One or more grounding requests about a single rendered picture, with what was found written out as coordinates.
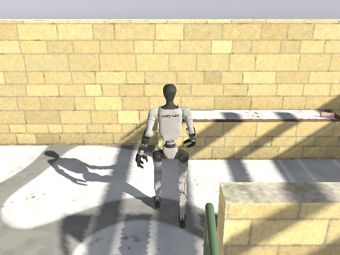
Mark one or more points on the robot left upper arm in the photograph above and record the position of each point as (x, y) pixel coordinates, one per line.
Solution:
(150, 121)

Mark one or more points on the left robot hand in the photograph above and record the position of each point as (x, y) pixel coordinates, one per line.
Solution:
(138, 159)

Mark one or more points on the right robot forearm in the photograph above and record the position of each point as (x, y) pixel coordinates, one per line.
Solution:
(193, 136)

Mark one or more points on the right robot hand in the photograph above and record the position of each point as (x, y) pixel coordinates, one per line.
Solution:
(192, 143)

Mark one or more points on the robot torso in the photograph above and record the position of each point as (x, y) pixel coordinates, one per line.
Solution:
(170, 125)

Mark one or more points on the left robot forearm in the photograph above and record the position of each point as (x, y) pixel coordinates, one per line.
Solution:
(143, 144)

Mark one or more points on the robot right upper arm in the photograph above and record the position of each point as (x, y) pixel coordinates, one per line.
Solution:
(188, 119)

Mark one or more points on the robot left shin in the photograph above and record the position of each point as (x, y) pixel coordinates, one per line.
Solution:
(157, 185)

